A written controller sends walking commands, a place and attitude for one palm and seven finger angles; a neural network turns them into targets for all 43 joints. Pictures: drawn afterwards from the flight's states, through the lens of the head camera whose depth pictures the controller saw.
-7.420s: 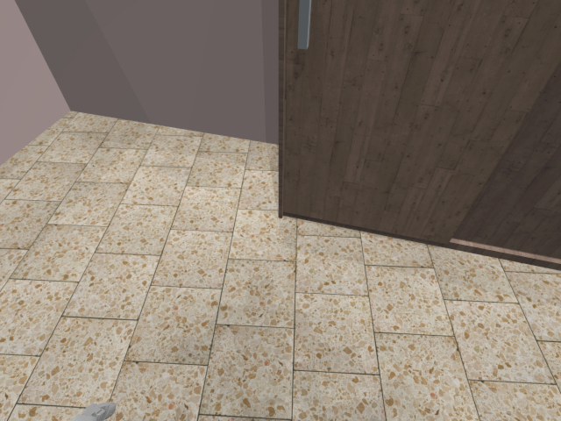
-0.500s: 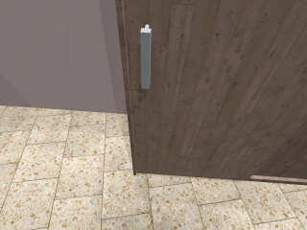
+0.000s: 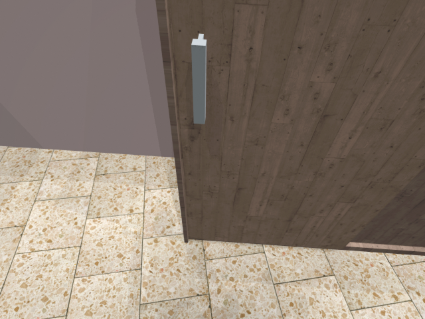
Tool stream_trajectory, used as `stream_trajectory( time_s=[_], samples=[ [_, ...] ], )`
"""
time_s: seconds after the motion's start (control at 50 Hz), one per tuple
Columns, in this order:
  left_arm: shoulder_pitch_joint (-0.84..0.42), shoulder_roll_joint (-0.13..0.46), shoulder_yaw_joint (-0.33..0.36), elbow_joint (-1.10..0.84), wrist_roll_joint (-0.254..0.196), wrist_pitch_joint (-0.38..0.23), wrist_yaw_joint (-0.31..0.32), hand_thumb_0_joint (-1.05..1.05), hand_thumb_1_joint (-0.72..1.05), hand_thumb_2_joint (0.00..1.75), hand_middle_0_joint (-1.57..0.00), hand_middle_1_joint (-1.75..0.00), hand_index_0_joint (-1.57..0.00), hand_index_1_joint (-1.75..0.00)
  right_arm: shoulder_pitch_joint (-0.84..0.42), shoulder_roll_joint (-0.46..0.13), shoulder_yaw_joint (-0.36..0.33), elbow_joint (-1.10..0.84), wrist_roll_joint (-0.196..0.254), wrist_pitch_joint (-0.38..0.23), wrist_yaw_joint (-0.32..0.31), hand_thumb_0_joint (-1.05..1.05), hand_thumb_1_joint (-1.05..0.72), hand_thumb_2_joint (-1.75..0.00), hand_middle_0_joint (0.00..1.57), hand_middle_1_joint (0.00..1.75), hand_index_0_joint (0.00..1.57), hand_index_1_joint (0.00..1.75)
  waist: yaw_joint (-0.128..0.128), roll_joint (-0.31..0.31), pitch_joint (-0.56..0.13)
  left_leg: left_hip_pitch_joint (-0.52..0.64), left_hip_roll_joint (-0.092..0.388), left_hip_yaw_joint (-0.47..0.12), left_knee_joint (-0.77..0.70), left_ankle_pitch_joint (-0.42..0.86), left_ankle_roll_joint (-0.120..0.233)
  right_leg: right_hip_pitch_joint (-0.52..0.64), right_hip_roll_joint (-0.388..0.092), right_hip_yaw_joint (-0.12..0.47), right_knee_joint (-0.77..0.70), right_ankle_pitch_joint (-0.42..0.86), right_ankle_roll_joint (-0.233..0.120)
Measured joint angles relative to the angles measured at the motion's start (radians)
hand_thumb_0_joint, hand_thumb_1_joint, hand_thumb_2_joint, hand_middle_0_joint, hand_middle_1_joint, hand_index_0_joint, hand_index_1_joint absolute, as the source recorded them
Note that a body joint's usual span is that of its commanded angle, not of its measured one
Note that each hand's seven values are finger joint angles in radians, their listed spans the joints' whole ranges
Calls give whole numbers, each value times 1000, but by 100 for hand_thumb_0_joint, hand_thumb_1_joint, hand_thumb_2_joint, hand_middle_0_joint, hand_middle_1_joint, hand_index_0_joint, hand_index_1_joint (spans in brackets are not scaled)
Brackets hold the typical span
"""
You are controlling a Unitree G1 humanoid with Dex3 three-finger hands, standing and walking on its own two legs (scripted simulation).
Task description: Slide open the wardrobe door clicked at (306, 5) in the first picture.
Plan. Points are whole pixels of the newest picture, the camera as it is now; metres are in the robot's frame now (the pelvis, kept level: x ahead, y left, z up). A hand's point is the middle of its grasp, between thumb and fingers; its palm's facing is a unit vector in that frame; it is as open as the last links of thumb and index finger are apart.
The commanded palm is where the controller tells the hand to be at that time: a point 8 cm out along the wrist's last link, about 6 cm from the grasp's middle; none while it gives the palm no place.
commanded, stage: look again from close up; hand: left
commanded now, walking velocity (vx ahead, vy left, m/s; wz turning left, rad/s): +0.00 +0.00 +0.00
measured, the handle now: (200, 81) +0.57 +0.07 +0.16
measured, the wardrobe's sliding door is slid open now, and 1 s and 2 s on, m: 0.00 0.00 0.00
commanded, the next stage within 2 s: shuffle to correct the standing spot in 0.10 s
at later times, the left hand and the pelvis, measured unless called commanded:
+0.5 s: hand out of the picture -0.02 +0.14 -0.18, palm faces +0.05 -0.99 -0.16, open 7.4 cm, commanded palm none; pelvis +0.03 -0.02 -0.01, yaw +0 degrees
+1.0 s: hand out of the picture +0.11 +0.12 -0.18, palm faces +0.04 -0.98 -0.20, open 7.3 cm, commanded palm none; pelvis +0.11 -0.05 +0.00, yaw +1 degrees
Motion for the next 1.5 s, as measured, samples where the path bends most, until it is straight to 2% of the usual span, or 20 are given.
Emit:
stream_trajectory(
  time_s=[0.28, 0.44, 0.52, 0.56, 0.64, 0.7, 0.74, 0.8, 0.84, 0.94, 1.02, 1.04, 1.08, 1.14, 1.18, 1.22, 1.3, 1.4, 1.44, 1.5],
  samples=[
    [7, -3, 2, 7, 1, -2, 0, 1, 91, 90, -20, -30, -20, -30, 3, 3, -1, 6, -3, -1, -2, 1, -92, -90, 20, 30, 20, 30, 0, 1, -7, 13, 3, 3, -2, -7, -4, 10, 3, 3, -1, -7, -3],
    [46, 6, 17, 4, 13, 10, -15, 1, 91, 90, -20, -30, -20, -30, 41, 20, -16, 0, -12, 10, 3, 0, -91, -90, 20, 30, 20, 30, -5, -8, -42, -5, 7, 3, 46, -57, -9, -20, 6, 11, 71, -72, -27],
    [67, 1, 24, 0, 13, 1, -19, 1, 91, 90, -20, -30, -20, -30, 58, 20, -23, -2, -11, 8, 2, 0, -91, -90, 20, 30, 20, 30, -2, 8, -44, -18, 22, -9, 83, -92, -17, -18, 20, 2, 86, -96, -30],
    [80, -3, 28, -1, 12, -8, -17, 1, 91, 90, -20, -30, -20, -30, 64, 18, -22, -2, -11, 8, 3, 0, -91, -90, 20, 30, 20, 30, 1, 16, -43, -34, 33, -19, 130, -128, -1, -9, 31, -10, 86, -111, -37],
    [107, -10, 36, 3, 16, -25, -7, 1, 91, 90, -20, -30, -20, -30, 50, 18, -24, -4, -11, 13, 9, 0, -91, -90, 20, 30, 20, 30, 15, 7, -33, -110, 37, -1, 323, -251, 21, 31, 44, -40, 64, -133, -46],
    [130, -17, 33, 17, 18, -26, -4, 1, 91, 90, -20, -30, -20, -30, 15, 7, -25, -11, -15, 8, 3, 2, -92, -90, 20, 30, 20, 30, 24, -15, -15, -110, 24, 39, 271, -229, 28, 59, 41, -44, 67, -157, -39],
    [147, -25, 30, 29, 11, -17, -8, 1, 91, 90, -20, -30, -20, -30, -4, -6, -28, -25, -15, -20, -1, 2, -93, -90, 20, 30, 20, 30, 22, -30, -1, -81, 19, 62, 192, -91, 40, 31, 35, -30, 163, -197, -37],
    [130, -26, 25, 50, 9, 16, -9, 1, 91, 90, -20, -30, -20, -30, -26, -3, -23, -44, -14, -42, -17, 2, -93, -90, 20, 30, 20, 30, 11, -59, 10, -45, 17, 97, 202, -159, 39, -100, 31, 26, 463, -255, -43],
    [91, -23, 27, 47, 11, 27, -6, 1, 91, 90, -20, -30, -20, -30, -29, 3, -16, -45, -10, -45, -27, 1, -93, -90, 20, 30, 20, 30, 2, -55, 12, -13, 17, 95, 153, -162, 31, -161, 24, 28, 529, -239, -32],
    [-34, -15, 30, -26, 10, 23, -2, 1, 91, 90, -20, -30, -20, -30, -42, 7, -11, -29, -9, -20, -35, 1, -94, -90, 20, 30, 20, 30, 0, -14, 52, 32, 19, 63, 55, -106, 13, -202, -4, 26, 345, -139, -6],
    [-77, 33, 47, -58, 16, 26, 3, 4, 95, 90, -20, -30, -20, -30, -51, 8, -28, -38, -9, 5, -24, 2, -94, -90, 20, 30, 21, 30, -1, -2, 77, 28, 33, 59, 85, -126, -17, -183, -9, 20, 184, 9, -2],
    [-80, 45, 51, -67, 16, 20, 3, 4, 95, 90, -20, -30, -20, -30, -50, 7, -33, -43, -9, 10, -21, 2, -93, -90, 20, 30, 21, 30, 0, -5, 77, 19, 34, 61, 111, -141, -27, -170, -11, 20, 152, 43, -6],
    [-94, 52, 54, -73, 17, 12, 4, 3, 94, 90, -20, -30, -20, -30, -59, -7, -45, -52, -3, 24, -14, 1, -93, -90, 20, 30, 21, 30, -4, 17, 80, -18, 43, 41, 190, -203, -28, -180, 0, 11, 175, -11, -26],
    [-122, 48, 49, -89, 17, 9, 5, 2, 93, 90, -20, -30, -20, -30, -79, -27, -58, -65, 2, 45, -12, 1, -92, -90, 20, 30, 21, 30, -8, 34, 84, -93, 6, -20, 402, -335, -16, -185, 0, -5, 180, -26, -49],
    [-137, 41, 47, -101, 16, 8, 7, 2, 93, 90, -20, -30, -20, -30, -96, -36, -59, -69, 2, 50, -8, 1, -92, -90, 20, 30, 20, 30, -2, 32, 84, -127, -17, -39, 516, -341, -20, -181, 0, -7, 158, -7, -54],
    [-149, 33, 45, -112, 16, 8, 9, 1, 92, 90, -20, -30, -20, -30, -111, -41, -58, -75, 3, 52, -3, 1, -92, -90, 20, 30, 20, 30, 4, 25, 82, -139, -31, -46, 556, -335, -27, -174, 0, -10, 131, 13, -58],
    [-159, 34, 49, -130, 19, 9, 13, 1, 93, 90, -21, -30, -20, -30, -136, -42, -52, -92, 2, 55, 4, 0, -91, -90, 20, 30, 20, 30, 19, -4, 68, -125, -43, -44, 501, -316, -40, -169, -5, -15, 88, 52, -57],
    [-146, 53, 53, -132, 20, 21, 6, 1, 92, 90, -21, -30, -21, -30, -151, -33, -43, -119, 3, 39, 10, 0, -91, -90, 20, 30, 20, 30, 34, -43, 44, -32, -41, -30, 239, -238, -32, -186, -12, -14, 82, 83, -42],
    [-131, 59, 55, -122, 14, 33, 4, 1, 92, 90, -21, -30, -21, -30, -141, -29, -39, -126, 2, 23, 8, 0, -91, -90, 20, 30, 20, 30, 30, -48, 31, 26, -37, -24, 100, -142, -15, -200, -12, -14, 112, 78, -30],
    [-112, 66, 58, -91, 8, 59, 0, 1, 92, 90, -21, -30, -20, -30, -109, -8, -28, -123, -10, 20, 2, 0, -91, -90, 20, 30, 20, 30, 30, -66, 16, 44, -49, -10, 89, -121, 28, -206, -3, 27, 184, -78, -17]
  ],
)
